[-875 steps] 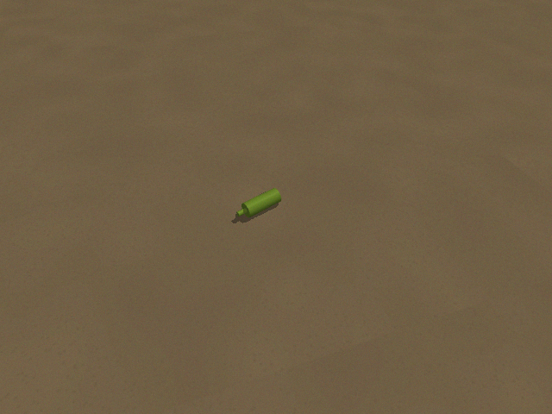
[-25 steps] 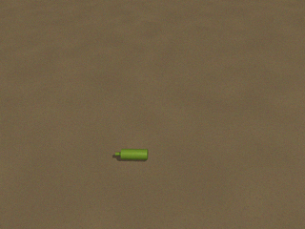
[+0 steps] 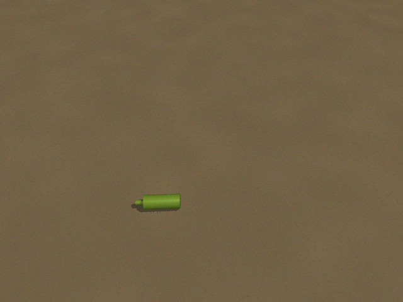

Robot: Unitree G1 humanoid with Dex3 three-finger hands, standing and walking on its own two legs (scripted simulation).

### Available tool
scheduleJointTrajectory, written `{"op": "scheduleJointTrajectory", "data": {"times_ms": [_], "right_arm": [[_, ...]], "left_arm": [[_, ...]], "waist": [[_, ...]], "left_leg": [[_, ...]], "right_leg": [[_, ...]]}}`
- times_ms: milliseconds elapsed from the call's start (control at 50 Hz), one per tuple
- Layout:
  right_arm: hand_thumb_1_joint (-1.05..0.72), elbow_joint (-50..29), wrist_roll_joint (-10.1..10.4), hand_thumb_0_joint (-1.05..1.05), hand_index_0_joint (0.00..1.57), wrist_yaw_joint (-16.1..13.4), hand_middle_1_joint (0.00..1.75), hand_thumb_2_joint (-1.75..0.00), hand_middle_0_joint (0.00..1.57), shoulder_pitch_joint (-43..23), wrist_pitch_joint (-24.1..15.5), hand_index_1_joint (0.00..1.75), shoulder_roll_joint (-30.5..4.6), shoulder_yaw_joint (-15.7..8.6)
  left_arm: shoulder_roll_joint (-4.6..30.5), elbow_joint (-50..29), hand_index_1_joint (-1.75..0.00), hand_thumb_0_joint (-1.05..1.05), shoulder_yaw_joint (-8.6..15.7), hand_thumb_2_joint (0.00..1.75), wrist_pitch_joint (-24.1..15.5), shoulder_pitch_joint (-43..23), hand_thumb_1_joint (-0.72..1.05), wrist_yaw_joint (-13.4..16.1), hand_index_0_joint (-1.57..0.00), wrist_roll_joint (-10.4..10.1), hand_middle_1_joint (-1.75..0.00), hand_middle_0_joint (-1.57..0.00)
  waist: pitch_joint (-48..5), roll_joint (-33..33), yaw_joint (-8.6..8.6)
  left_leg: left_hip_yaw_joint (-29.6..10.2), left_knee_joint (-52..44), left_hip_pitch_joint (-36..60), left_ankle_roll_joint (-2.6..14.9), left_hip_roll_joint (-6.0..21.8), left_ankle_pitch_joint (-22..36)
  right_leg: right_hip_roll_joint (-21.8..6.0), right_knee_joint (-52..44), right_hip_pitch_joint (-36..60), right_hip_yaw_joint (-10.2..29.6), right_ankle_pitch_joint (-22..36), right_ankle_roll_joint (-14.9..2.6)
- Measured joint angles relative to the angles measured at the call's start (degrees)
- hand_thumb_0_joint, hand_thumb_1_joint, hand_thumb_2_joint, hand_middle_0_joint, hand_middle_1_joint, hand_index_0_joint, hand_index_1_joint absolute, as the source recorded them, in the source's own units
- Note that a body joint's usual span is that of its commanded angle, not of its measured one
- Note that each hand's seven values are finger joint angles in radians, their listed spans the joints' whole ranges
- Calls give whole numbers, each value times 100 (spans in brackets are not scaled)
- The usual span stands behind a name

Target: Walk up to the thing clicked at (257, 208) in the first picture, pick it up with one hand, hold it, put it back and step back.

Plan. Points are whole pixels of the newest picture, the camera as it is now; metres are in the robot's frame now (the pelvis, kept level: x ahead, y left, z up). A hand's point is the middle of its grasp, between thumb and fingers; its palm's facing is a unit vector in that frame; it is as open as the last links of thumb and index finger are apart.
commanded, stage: walk up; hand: left
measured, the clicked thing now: (158, 201) +0.76 +0.25 -0.72
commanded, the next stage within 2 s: stand in 0.52 s
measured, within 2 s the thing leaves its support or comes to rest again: neither
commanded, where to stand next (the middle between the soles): +0.37 +0.00 m, yaw +3 degrees
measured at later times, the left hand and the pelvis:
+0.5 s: hand out of the picture +0.13 +0.24 -0.13, palm faces +0.00 -0.94 -0.34, open 7.4 cm; pelvis +0.01 -0.01 +0.01, yaw +0 degrees
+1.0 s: hand out of the picture +0.08 +0.26 -0.13, palm faces -0.04 -0.94 -0.33, open 7.4 cm; pelvis +0.00 +0.00 +0.03, yaw -1 degrees
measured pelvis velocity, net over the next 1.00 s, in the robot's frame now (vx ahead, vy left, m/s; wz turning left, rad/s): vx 0.00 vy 0.00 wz -0.02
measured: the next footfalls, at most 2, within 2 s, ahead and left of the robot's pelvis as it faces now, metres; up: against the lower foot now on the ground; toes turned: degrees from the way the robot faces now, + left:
none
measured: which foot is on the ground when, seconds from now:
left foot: down 0.00-1.00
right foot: down 0.00-1.00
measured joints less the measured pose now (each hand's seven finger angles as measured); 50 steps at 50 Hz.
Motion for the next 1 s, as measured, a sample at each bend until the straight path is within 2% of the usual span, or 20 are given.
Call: {"op": "scheduleJointTrajectory", "data": {"times_ms": [40,80,120,140,220,340,500,740,1000], "right_arm": [[-91,97,51,1,21,-49,30,-90,21,52,57,30,-12,-8],[-91,186,79,1,21,-60,30,-90,21,74,47,30,-18,12],[-91,236,107,1,20,-68,30,-90,21,98,-24,30,-71,41],[-91,281,115,1,20,-86,30,-90,21,86,-61,30,-63,42],[-91,385,124,1,20,-98,30,-90,21,22,-118,30,62,139],[-91,511,121,1,21,-116,30,-90,21,-194,-74,30,140,213],[-91,660,84,1,21,-82,30,-90,21,-368,-106,30,91,248],[-91,996,106,1,20,25,30,-90,21,-345,-79,30,152,302],[-91,1190,86,1,20,40,30,-90,21,-237,-64,30,221,283]], "left_arm": [[-7,19,-30,0,3,90,4,94,90,-8,-20,44,-30,-20],[0,55,-30,0,-7,90,42,132,90,-4,-20,47,-30,-20],[-34,90,-30,1,-29,90,51,100,90,15,-20,11,-30,-20],[-33,107,-30,1,-34,90,54,24,90,22,-20,-19,-30,-20],[18,14,-30,1,-36,90,56,-296,90,48,-20,-117,-30,-20],[16,32,-30,1,-90,90,34,-670,90,38,-20,-139,-30,-20],[-103,198,-30,1,-148,90,38,-886,90,-21,-20,-104,-30,-20],[-178,816,-30,1,-325,90,-69,-761,90,-33,-20,-137,-30,-20],[-83,990,-30,1,-349,90,-71,-660,90,-12,-20,-127,-30,-20]], "waist": [[-122,-7,68],[-172,-83,141],[-200,-3,78],[-169,-13,49],[-63,-212,99],[-121,-255,13],[-226,-198,-49],[-237,-105,-44],[-268,-207,-14]], "left_leg": [[-146,230,-53,26,-150,-607],[-183,287,63,65,-322,-848],[-186,-100,268,108,-311,-164],[-197,-189,317,40,-325,-109],[-134,-260,371,-28,-374,-213],[-218,-327,409,-89,-287,-153],[-248,-771,596,-101,-290,132],[-164,-1694,1146,-86,-304,606],[-89,-1956,1218,-20,-374,777]], "right_leg": [[-20,43,-30,41,-85,-10],[-82,76,-39,152,-145,-20],[-58,46,-27,99,-163,16],[-79,68,-27,73,-185,34],[-137,97,-46,128,-180,40],[-43,-109,71,48,-67,-24],[-39,-565,274,11,215,-19],[-50,-1553,825,76,752,45],[-122,-1780,861,143,926,117]]}}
